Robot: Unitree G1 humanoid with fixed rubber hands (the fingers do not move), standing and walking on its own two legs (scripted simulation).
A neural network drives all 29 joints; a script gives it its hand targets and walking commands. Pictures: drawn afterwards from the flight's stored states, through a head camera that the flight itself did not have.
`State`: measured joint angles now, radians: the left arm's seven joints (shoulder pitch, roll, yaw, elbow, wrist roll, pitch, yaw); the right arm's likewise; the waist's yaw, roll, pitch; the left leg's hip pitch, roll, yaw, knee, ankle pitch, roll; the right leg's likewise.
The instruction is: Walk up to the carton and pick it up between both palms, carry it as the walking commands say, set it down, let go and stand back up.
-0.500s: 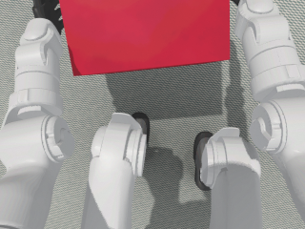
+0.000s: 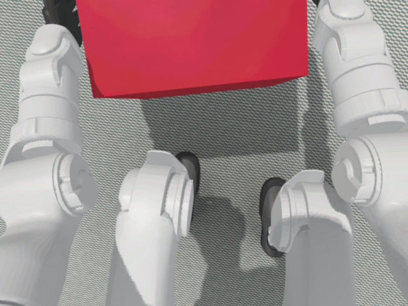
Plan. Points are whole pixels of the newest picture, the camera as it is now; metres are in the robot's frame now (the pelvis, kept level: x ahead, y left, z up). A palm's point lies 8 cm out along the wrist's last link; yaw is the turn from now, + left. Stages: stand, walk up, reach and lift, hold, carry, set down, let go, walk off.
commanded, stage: set down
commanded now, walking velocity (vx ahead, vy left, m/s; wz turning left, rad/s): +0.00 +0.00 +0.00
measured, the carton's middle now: (197, 34) +0.52 +0.12 -0.25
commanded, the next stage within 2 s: none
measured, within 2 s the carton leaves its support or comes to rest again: neither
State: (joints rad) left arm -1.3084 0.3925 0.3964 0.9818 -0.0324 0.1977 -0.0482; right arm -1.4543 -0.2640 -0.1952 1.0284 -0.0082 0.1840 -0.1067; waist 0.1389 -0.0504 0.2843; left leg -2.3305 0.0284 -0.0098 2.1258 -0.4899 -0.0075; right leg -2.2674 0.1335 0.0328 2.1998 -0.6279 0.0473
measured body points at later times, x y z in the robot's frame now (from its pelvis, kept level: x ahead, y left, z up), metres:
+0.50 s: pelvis -0.01 +0.00 +0.00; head +0.37 +0.04 +0.25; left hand +0.49 +0.32 -0.17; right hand +0.57 -0.08 -0.18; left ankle +0.13 +0.12 -0.34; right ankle +0.10 -0.12 -0.34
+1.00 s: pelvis +0.00 +0.00 +0.02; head +0.35 +0.06 +0.29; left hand +0.49 +0.35 -0.11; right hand +0.60 -0.09 -0.11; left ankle +0.13 +0.12 -0.34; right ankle +0.09 -0.12 -0.34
